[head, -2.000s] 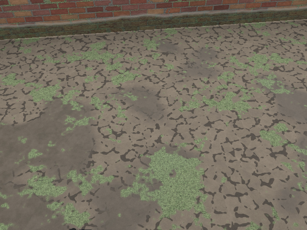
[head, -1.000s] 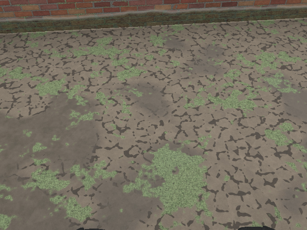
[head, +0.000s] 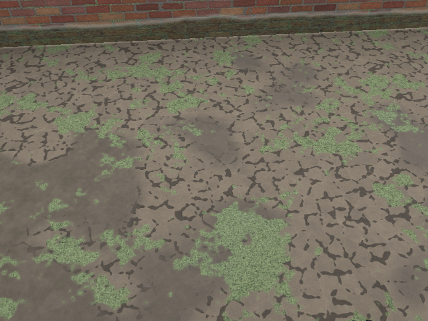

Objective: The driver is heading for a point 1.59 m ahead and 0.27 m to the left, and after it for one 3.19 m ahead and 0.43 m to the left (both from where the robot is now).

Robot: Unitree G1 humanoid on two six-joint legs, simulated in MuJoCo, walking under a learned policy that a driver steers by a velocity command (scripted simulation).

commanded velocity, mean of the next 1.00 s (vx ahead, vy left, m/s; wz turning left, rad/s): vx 0.50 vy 0.00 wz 0.00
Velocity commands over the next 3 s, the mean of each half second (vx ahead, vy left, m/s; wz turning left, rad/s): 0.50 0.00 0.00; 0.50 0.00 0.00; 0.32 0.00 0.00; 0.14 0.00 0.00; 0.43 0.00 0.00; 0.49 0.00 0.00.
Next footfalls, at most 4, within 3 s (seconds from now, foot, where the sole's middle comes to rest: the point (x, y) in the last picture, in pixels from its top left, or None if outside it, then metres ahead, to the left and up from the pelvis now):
none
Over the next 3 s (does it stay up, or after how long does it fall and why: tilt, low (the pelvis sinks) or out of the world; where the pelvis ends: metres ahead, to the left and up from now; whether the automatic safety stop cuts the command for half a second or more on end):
stays up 0.00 0.00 0.00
